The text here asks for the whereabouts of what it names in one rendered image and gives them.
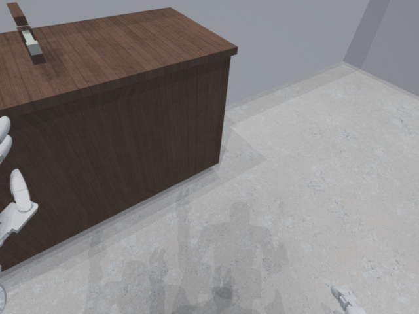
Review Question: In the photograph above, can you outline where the left robot hand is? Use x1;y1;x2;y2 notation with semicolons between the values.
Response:
0;116;38;247

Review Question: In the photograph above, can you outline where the counter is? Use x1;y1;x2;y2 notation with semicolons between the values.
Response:
0;2;238;272

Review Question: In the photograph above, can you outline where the right robot hand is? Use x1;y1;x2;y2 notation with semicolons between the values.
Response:
330;285;367;314

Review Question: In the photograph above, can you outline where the tap lever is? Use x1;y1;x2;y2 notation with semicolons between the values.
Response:
22;30;42;56

